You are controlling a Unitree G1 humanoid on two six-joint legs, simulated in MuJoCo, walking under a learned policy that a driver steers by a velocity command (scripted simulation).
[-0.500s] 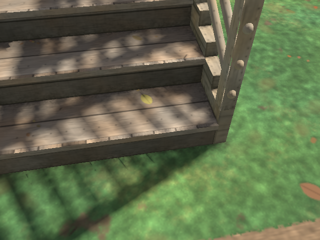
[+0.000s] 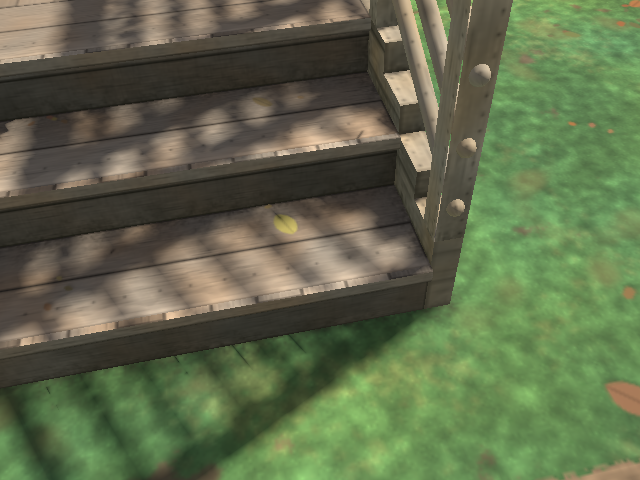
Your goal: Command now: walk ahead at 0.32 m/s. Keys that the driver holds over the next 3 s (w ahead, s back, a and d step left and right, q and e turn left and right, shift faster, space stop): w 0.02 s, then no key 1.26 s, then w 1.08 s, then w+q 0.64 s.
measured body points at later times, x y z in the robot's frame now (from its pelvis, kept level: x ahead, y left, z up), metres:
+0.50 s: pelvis +0.13 -0.01 -0.01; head +0.15 +0.00 +0.44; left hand +0.07 +0.19 -0.17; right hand +0.19 -0.23 -0.16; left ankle +0.18 +0.06 -0.74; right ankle +0.02 -0.10 -0.70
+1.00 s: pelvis +0.17 -0.03 +0.00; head +0.18 -0.03 +0.45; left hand +0.14 +0.17 -0.16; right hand +0.15 -0.24 -0.16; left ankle +0.18 +0.06 -0.74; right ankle +0.12 -0.13 -0.74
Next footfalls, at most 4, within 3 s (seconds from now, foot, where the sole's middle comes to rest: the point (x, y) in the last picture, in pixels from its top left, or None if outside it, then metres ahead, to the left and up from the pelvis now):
0.40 left None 0.22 0.07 -0.78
0.62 right None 0.16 -0.13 -0.78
1.64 left None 0.37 0.11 -0.78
2.12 right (358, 436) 0.65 -0.04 -0.78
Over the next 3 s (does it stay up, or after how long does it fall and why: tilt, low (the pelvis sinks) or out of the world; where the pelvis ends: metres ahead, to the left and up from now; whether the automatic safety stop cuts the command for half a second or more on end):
stays up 0.64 0.03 0.00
